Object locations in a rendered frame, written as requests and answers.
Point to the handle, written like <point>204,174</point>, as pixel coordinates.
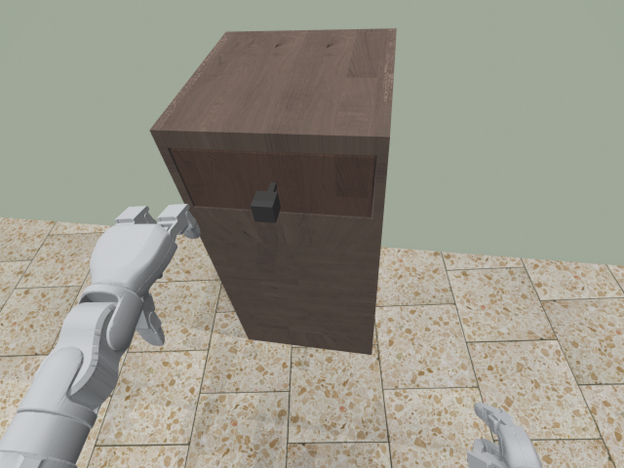
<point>266,205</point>

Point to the right robot hand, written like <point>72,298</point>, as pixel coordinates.
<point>514,446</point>

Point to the drawer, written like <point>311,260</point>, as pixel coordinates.
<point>312,183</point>

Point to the cabinet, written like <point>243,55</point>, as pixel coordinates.
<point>308,279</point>

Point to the left robot hand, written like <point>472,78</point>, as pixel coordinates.
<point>135,252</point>

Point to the left robot forearm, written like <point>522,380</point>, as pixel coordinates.
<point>55,416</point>

